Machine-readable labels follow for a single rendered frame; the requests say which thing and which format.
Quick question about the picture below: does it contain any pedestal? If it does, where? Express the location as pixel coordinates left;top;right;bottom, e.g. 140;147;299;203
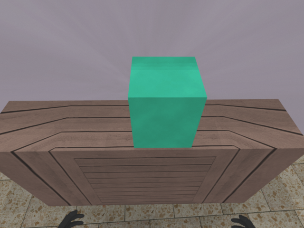
0;99;304;206

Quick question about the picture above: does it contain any right robot hand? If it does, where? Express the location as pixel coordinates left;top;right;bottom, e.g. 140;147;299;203
231;215;255;228

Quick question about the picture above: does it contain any left robot hand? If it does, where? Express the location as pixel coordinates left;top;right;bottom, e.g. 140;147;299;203
57;210;84;228

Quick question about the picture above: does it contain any carton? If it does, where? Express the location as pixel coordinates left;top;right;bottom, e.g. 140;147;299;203
128;57;207;148

